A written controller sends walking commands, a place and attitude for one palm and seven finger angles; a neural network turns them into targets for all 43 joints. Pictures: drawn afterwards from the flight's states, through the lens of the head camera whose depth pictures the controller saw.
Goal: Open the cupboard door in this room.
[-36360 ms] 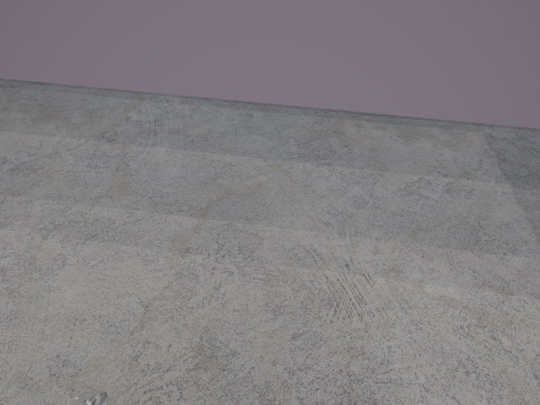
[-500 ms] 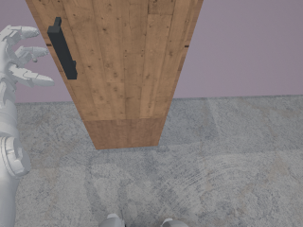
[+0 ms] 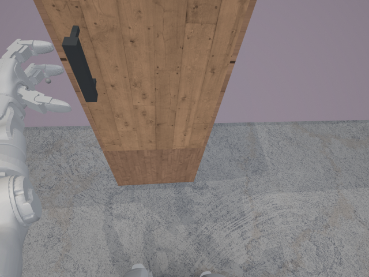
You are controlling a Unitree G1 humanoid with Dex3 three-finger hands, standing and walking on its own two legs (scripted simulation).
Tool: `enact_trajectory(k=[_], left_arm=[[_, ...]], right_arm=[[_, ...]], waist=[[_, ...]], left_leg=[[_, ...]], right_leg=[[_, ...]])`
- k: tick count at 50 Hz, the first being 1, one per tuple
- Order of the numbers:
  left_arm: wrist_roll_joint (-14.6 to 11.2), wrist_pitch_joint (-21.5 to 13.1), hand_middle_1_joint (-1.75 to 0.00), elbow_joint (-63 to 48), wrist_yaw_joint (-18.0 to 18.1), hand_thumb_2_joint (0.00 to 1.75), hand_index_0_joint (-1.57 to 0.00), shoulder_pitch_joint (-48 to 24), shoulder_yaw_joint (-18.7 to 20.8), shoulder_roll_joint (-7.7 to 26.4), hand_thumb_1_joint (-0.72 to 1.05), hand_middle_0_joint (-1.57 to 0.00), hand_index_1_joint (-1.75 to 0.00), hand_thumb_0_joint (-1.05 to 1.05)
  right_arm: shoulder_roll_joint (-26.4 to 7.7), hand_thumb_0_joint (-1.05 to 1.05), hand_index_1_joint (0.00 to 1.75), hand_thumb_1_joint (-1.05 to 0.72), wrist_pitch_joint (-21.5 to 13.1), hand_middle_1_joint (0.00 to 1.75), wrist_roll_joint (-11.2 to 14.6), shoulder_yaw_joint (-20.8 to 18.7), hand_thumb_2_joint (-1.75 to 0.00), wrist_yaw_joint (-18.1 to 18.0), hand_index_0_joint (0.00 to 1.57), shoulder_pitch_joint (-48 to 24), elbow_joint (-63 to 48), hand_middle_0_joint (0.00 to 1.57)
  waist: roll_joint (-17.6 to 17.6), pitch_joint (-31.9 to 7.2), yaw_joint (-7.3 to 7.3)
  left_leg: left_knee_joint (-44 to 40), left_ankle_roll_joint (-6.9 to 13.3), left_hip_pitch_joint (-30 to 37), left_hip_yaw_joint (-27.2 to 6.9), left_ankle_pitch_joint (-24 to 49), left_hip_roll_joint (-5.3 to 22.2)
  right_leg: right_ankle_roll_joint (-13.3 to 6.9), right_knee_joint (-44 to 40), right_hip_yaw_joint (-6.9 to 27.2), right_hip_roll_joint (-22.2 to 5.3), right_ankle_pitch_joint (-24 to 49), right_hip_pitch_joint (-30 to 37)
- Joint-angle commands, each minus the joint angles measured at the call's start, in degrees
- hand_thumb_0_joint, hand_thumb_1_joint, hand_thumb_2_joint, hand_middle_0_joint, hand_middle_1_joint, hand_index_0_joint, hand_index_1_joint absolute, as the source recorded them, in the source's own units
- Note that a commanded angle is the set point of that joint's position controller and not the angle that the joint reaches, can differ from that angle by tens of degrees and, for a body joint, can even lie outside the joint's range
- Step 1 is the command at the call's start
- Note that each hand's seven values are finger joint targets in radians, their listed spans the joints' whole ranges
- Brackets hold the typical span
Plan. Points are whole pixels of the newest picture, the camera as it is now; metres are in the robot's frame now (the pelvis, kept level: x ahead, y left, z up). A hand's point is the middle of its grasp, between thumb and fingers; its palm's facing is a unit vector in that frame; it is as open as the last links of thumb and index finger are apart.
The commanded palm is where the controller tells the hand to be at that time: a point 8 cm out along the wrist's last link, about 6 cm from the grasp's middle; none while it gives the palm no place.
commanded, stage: move the hooked fingers beside the handle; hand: left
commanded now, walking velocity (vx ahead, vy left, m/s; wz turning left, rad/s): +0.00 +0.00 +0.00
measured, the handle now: (84, 66) +0.54 +0.19 +0.12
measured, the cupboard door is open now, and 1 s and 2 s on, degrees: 0 0 0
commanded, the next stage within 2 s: slide the fingers in behind the handle in 0.28 s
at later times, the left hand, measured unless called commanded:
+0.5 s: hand (49, 79) +0.50 +0.25 +0.12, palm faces +0.03 -1.00 +0.00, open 14.0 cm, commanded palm +0.47 +0.29 +0.12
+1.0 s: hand (67, 82) +0.49 +0.21 +0.12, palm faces +0.02 -1.00 +0.01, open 14.1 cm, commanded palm +0.47 +0.25 +0.12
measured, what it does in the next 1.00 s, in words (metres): stands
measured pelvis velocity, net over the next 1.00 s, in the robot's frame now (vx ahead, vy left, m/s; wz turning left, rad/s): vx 0.00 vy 0.00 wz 0.01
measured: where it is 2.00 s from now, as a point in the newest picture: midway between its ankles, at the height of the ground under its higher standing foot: outside the picture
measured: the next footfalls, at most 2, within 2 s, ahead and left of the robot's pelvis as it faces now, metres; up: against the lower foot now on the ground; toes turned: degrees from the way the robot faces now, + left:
none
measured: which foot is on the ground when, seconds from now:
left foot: down 0.00-1.00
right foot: down 0.00-1.00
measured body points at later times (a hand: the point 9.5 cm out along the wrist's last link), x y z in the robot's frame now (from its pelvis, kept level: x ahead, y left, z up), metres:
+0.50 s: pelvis +0.00 +0.00 +0.00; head +0.10 +0.02 +0.43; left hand +0.49 +0.30 +0.12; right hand -0.02 -0.28 -0.10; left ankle +0.02 +0.09 -0.70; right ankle -0.04 -0.11 -0.70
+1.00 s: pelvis +0.00 +0.00 +0.00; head +0.08 +0.02 +0.44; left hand +0.48 +0.26 +0.12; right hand +0.01 -0.27 -0.11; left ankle +0.02 +0.09 -0.70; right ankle -0.04 -0.11 -0.70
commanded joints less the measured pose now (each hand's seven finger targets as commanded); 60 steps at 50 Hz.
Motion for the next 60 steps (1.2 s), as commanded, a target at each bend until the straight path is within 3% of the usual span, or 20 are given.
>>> enact_trajectory(k=[1,6,8,11,16,19,22,24,28,31,33,37,41,43,45,47,48,50,56,60], left_arm=[[-1.4,-4.0,-1.2,-11.6,0.9,0.3,-0.3,-27.9,0.1,13.9,-0.5,-0.3,-1.2,0.0],[-0.5,-3.8,-1.2,-9.0,1.4,0.3,-0.3,-29.3,1.4,16.8,-0.5,-0.3,-1.2,0.0],[-0.3,-4.6,-1.2,-10.2,1.4,0.3,-0.3,-29.0,3.2,19.0,-0.5,-0.3,-1.2,0.0],[-0.3,-5.0,-1.2,-11.4,0.7,0.3,-0.3,-28.5,2.2,17.9,-0.5,-0.3,-1.2,0.0],[-1.2,-3.2,-1.2,-8.0,-0.5,0.3,-0.3,-27.3,1.9,17.7,-0.5,-0.3,-1.2,0.0],[-0.9,-3.8,-1.2,-9.5,-0.5,0.3,-0.3,-27.7,3.1,19.9,-0.5,-0.3,-1.2,0.0],[-1.6,-4.6,-1.2,-10.9,-0.7,0.3,-0.3,-29.6,1.2,16.8,-0.5,-0.3,-1.2,0.0],[-1.8,-4.8,-1.2,-11.8,-0.7,0.3,-0.3,-28.2,1.9,17.2,-0.5,-0.3,-1.2,0.0],[-1.9,-4.1,-1.2,-12.0,0.0,0.3,-0.3,-27.4,1.9,16.1,-0.5,-0.3,-1.2,0.0],[-1.4,-3.0,-1.2,-10.2,0.9,0.3,-0.3,-27.1,0.7,15.0,-0.5,-0.3,-1.2,0.0],[-1.1,-4.1,-1.2,-14.0,1.9,0.3,-0.3,-29.0,1.3,15.3,-0.5,-0.3,-1.2,0.0],[-2.0,-5.5,-1.2,-16.7,2.6,0.3,-0.3,-26.1,1.2,12.8,-0.5,-0.3,-1.2,0.0],[-2.0,-4.6,-1.2,-16.2,3.0,0.3,-0.3,-25.4,-1.8,8.2,-0.5,-0.3,-1.2,0.0],[-2.0,-4.9,-1.2,-16.7,3.8,0.3,-0.3,-25.8,-0.7,9.0,-0.5,-0.3,-1.2,0.0],[-1.9,-4.3,-1.2,-15.4,4.4,0.3,-0.3,-27.1,-3.7,5.2,-0.5,-0.3,-1.2,0.0],[-1.8,-4.0,-1.2,-13.3,5.4,0.3,-0.3,-28.9,-3.4,5.8,-0.5,-0.3,-1.2,0.0],[-1.2,-4.3,-1.2,-13.9,6.1,0.3,-0.3,-30.1,-1.6,8.2,-0.5,-0.3,-1.2,0.0],[-0.9,-4.5,-1.2,-13.4,6.8,0.3,-0.3,-29.7,-2.7,6.3,-0.5,-0.3,-1.2,0.0],[0.5,-5.4,-1.2,-11.1,8.2,0.3,-0.3,-30.3,-2.5,7.4,-0.5,-0.3,-1.2,0.0],[0.6,-5.5,-1.2,-11.3,8.4,0.3,-0.3,-33.4,-5.0,4.3,-0.5,-0.3,-1.2,0.0]], right_arm=[[-11.3,0.0,0.3,-0.9,-1.2,0.3,-0.4,-3.8,-0.9,-0.6,0.2,7.8,-2.7,0.2],[-11.6,0.0,0.3,-0.9,-1.5,0.3,-0.4,-3.4,-0.9,-0.8,0.2,7.7,-2.8,0.2],[-11.7,0.0,0.3,-0.9,-1.6,0.3,-0.5,-3.5,-0.9,-0.8,0.2,7.9,-3.1,0.2],[-11.3,0.0,0.3,-0.9,-1.5,0.3,-0.5,-3.5,-0.9,-0.6,0.2,7.7,-3.4,0.2],[-11.6,0.0,0.3,-0.9,-1.0,0.3,-0.1,-3.3,-0.9,-0.9,0.2,7.8,-3.4,0.2],[-11.7,0.0,0.3,-0.9,-0.9,0.3,-0.2,-3.3,-0.9,-1.1,0.2,8.3,-3.3,0.2],[-11.4,0.0,0.3,-0.9,-1.2,0.3,-0.4,-3.4,-0.9,-1.0,0.2,8.8,-2.7,0.2],[-11.5,0.0,0.3,-0.9,-1.1,0.3,-0.4,-3.7,-0.9,-0.9,0.2,8.8,-2.7,0.2],[-11.4,0.0,0.3,-0.9,-1.2,0.3,-0.5,-3.8,-0.9,-0.5,0.2,8.9,-2.4,0.2],[-11.2,0.0,0.3,-0.9,-1.0,0.3,-0.4,-3.7,-0.9,-0.4,0.2,8.6,-2.6,0.2],[-11.2,0.0,0.3,-0.9,-1.2,0.3,-0.6,-3.8,-0.9,-0.2,0.2,8.6,-2.9,0.2],[-10.7,0.0,0.3,-0.9,-1.4,0.3,-0.9,-4.1,-0.9,0.3,0.2,8.5,-3.2,0.2],[-10.4,0.0,0.3,-0.9,-1.3,0.3,-0.6,-4.3,-0.9,0.6,0.2,7.4,-3.0,0.2],[-10.6,0.0,0.3,-0.9,-1.4,0.3,-0.6,-4.5,-0.9,0.5,0.2,7.5,-2.7,0.2],[-10.2,0.0,0.3,-0.9,-1.6,0.3,-0.6,-4.1,-0.9,0.6,0.2,7.0,-2.6,0.2],[-10.4,0.0,0.3,-0.9,-1.9,0.3,-0.7,-3.9,-0.9,0.5,0.2,7.0,-2.1,0.2],[-10.7,0.0,0.3,-0.9,-2.1,0.3,-0.7,-4.0,-0.9,0.4,0.2,7.2,-2.1,0.2],[-10.2,0.0,0.3,-0.9,-2.5,0.3,-0.8,-3.9,-0.9,0.5,0.2,6.9,-2.4,0.2],[-10.1,0.0,0.3,-0.9,-3.0,0.3,-1.0,-3.6,-0.9,0.8,0.2,6.7,-2.5,0.2],[-10.1,0.0,0.3,-0.9,-3.3,0.3,-1.0,-3.8,-0.9,0.9,0.2,7.2,-1.9,0.2]], waist=[[8.1,-20.5,-1.1],[7.2,-21.0,-1.12],[8.7,-24.1,-0.3],[9.6,-25.2,-0.12],[6.1,-20.8,-0.94],[7.6,-22.6,-0.55],[8.4,-22.5,-1.42],[10.2,-24.9,-0.59],[10.1,-24.8,-0.3],[7.4,-21.0,-0.97],[10.5,-24.4,-0.44],[9.4,-26.5,0.3],[9.1,-23.2,-0.12],[8.6,-23.9,0.07],[7.7,-20.5,-0.88],[6.2,-17.9,-1.48],[6.2,-20.1,-1.05],[6.6,-20.8,-1.04],[6.4,-20.5,-0.96],[7.0,-20.5,-2.25]], left_leg=[[-3.1,0.1,29.3,-6.1,24.3,0.0],[-2.5,0.3,26.7,-5.8,22.5,-0.3],[-1.9,0.2,27.9,-5.6,24.9,-0.3],[-1.6,0.1,28.4,-5.5,26.4,-0.4],[-2.0,0.8,23.7,-4.7,22.0,-0.7],[-1.8,0.7,24.5,-4.9,23.1,-0.7],[-1.8,0.6,26.3,-5.4,23.4,-0.5],[-1.7,0.4,27.9,-5.4,24.5,-0.5],[-1.9,0.5,28.3,-5.4,24.9,-0.4],[-2.2,0.7,24.9,-4.9,22.5,-0.5],[-2.1,0.4,28.1,-5.2,24.5,-0.5],[-1.6,0.3,30.0,-5.3,29.2,-0.4],[-2.3,0.0,30.6,-5.7,26.5,-0.2],[-2.3,0.0,31.1,-5.8,26.8,-0.1],[-2.8,0.0,29.6,-6.1,23.9,-0.2],[-3.1,0.2,27.3,-6.1,20.4,-0.4],[-3.2,0.1,27.8,-6.4,20.7,-0.3],[-2.9,0.1,27.8,-6.0,20.8,-0.5],[-2.4,0.0,25.2,-5.6,18.9,-0.7],[-2.6,0.0,26.6,-6.3,17.1,-0.5]], right_leg=[[0.2,-4.6,1.4,1.2,19.5,-5.3],[0.4,-4.1,1.9,0.9,19.6,-4.3],[0.3,-3.5,2.2,0.8,21.5,-3.3],[0.3,-3.1,2.1,1.0,22.9,-2.4],[0.7,-4.3,2.5,1.0,22.0,-1.7],[0.5,-4.0,2.5,1.0,22.4,-1.4],[0.3,-4.0,2.1,1.2,21.3,-3.0],[0.2,-3.8,2.1,1.2,21.7,-2.9],[0.3,-4.0,1.9,1.3,21.6,-3.2],[0.5,-4.4,2.0,1.2,21.1,-2.8],[0.3,-3.8,1.9,1.3,21.7,-3.0],[0.1,-3.2,1.7,1.6,25.2,-1.0],[0.1,-3.8,1.1,1.6,21.9,-3.7],[0.1,-3.7,1.3,1.5,21.9,-3.8],[0.1,-4.1,0.9,1.4,19.7,-5.3],[0.0,-4.5,1.1,1.2,17.6,-5.4],[0.1,-3.9,1.3,1.1,17.7,-5.2],[0.2,-3.9,1.5,0.9,18.1,-4.9],[0.3,-3.4,1.9,0.8,17.6,-4.2],[0.3,-3.7,1.7,0.9,15.3,-6.6]])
